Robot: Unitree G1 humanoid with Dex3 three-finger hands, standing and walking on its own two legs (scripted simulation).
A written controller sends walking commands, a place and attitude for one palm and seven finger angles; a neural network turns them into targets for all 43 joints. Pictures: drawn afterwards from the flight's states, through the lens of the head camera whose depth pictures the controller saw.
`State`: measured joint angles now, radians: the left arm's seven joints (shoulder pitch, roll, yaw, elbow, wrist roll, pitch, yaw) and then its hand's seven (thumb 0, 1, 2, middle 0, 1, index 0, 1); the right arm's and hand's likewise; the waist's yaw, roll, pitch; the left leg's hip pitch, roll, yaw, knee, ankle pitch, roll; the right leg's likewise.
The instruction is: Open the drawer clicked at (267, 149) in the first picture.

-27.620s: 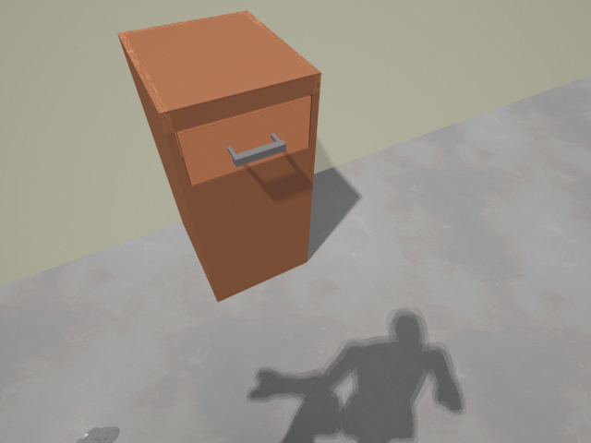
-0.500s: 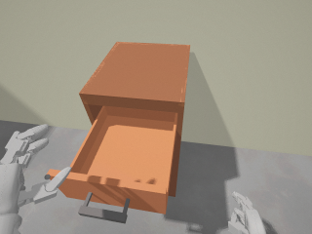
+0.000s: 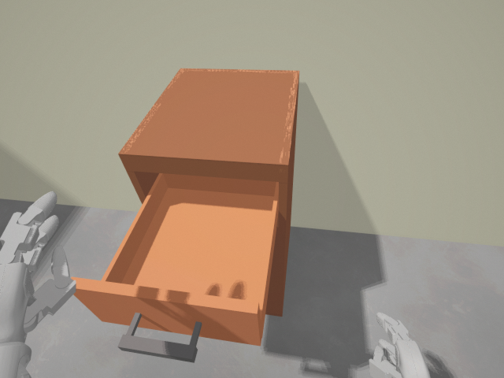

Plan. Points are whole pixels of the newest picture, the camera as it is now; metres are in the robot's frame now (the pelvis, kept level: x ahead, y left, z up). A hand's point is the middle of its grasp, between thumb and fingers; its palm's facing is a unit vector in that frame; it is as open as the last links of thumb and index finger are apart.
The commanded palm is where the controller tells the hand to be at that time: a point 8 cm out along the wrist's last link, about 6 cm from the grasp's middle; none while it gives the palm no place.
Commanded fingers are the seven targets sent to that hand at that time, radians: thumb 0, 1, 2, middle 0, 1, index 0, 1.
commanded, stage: step back with the hand held close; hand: left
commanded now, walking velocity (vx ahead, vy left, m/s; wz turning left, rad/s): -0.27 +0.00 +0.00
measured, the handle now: (162, 335) +0.21 +0.20 -0.09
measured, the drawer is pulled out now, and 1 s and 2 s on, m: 0.30 0.30 0.30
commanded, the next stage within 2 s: stop stepping back and stand still in 1.26 s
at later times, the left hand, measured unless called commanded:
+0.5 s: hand (44, 306) +0.16 +0.26 +0.15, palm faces +0.31 -0.79 -0.52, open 7.4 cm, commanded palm +0.09 +0.30 +0.17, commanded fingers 0.00 0.90 0.90 -0.20 -0.30 -0.20 -0.30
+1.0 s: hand (6, 367) +0.09 +0.26 +0.15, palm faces +0.36 -0.78 -0.51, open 7.4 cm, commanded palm +0.02 +0.29 +0.17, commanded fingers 0.00 0.90 0.90 -0.20 -0.30 -0.20 -0.30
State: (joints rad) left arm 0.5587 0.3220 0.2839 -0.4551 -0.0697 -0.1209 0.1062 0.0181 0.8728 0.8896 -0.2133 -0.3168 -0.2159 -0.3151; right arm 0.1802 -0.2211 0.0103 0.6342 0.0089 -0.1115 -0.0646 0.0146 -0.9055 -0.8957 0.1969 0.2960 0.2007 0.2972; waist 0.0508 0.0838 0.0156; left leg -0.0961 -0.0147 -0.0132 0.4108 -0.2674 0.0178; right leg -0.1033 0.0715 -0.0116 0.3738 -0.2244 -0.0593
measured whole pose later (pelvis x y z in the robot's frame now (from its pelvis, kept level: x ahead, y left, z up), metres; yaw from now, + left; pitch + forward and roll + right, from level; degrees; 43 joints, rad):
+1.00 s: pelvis -0.11 +0.01 -0.02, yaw -1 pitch +2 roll +0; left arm 0.63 0.42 0.43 -0.59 -0.03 -0.24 0.17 0.02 0.89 0.90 -0.21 -0.31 -0.22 -0.30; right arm 0.20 -0.20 -0.02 0.58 0.00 -0.12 -0.06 0.01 -0.91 -0.90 0.20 0.30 0.20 0.30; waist -0.02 -0.03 0.03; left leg -0.41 0.02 0.03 0.63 -0.25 0.00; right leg -0.44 0.03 0.01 0.61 -0.21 -0.02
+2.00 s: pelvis -0.25 +0.00 +0.00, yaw -4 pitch +0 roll -1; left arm 0.70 0.40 0.37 -0.61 -0.05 -0.24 0.15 0.02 0.89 0.90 -0.22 -0.31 -0.22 -0.31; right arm 0.20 -0.20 0.00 0.61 0.03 -0.12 -0.05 0.01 -0.91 -0.90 0.19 0.30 0.20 0.30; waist -0.03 0.00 0.04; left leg -0.29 0.02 0.03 0.50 -0.21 0.02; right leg -0.18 0.01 -0.06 0.44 -0.25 -0.01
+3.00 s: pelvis -0.26 +0.00 +0.00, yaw -4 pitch -2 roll +0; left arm 0.39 0.13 0.00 1.17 0.01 0.02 0.04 0.01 0.91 0.90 -0.20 -0.30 -0.20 -0.30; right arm 0.35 -0.10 0.01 1.13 -0.01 0.02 -0.03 0.01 -0.91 -0.90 0.20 0.30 0.20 0.30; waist 0.00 0.03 0.07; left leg -0.24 0.00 0.04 0.44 -0.17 0.02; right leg -0.17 -0.01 -0.06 0.44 -0.24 -0.01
